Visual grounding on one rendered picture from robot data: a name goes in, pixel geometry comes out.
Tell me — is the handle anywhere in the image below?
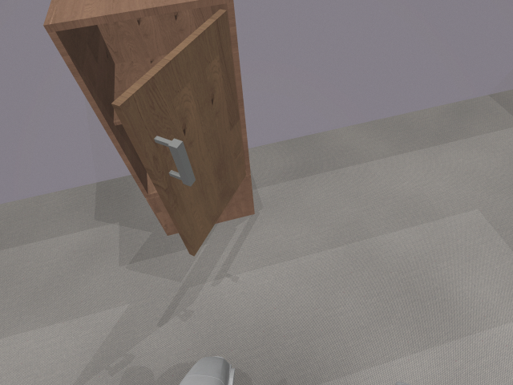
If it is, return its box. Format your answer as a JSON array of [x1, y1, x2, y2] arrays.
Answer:
[[154, 136, 196, 187]]

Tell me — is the robot left thigh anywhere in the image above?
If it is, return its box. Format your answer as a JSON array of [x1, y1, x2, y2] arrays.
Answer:
[[180, 357, 235, 385]]

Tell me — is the cupboard door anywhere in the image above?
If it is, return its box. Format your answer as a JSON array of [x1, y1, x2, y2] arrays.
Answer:
[[111, 9, 246, 257]]

